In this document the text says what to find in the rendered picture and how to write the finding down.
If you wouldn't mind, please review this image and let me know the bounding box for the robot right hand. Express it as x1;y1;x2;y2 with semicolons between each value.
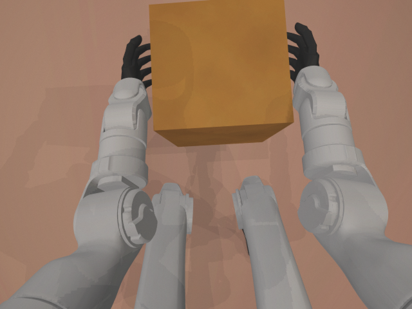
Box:
287;23;319;83

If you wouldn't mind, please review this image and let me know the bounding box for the robot left forearm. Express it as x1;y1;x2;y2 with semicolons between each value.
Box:
73;78;152;233

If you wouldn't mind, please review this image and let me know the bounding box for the robot right shin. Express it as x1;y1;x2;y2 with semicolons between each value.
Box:
240;176;278;207

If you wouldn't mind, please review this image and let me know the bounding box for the right robot thigh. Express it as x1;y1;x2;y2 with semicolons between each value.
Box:
232;182;312;309

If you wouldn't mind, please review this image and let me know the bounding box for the right robot upper arm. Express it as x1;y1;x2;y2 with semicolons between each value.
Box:
297;176;412;309

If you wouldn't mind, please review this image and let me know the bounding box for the robot left hand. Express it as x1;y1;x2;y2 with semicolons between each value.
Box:
121;35;152;88

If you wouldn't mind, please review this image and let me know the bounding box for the carton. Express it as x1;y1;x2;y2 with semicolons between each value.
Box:
149;0;294;147

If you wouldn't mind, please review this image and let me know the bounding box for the robot right forearm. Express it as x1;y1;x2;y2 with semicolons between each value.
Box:
292;66;380;190

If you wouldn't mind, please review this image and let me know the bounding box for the left robot upper arm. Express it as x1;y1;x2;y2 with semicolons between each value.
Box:
0;187;158;309

